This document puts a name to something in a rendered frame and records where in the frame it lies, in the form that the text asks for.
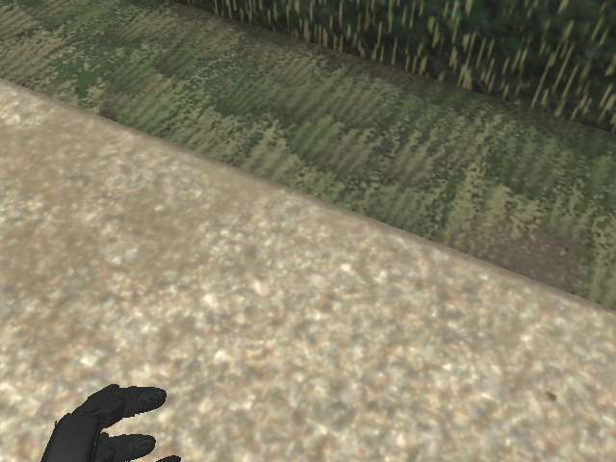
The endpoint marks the left robot hand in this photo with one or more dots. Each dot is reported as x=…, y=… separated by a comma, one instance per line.
x=77, y=438

